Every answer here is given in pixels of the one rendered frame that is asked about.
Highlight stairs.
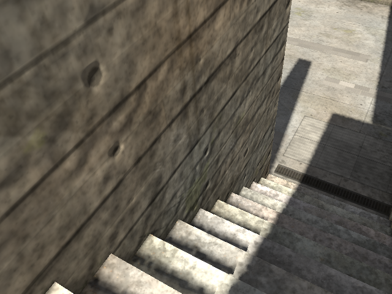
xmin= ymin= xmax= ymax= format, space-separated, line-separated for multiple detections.
xmin=46 ymin=174 xmax=392 ymax=294

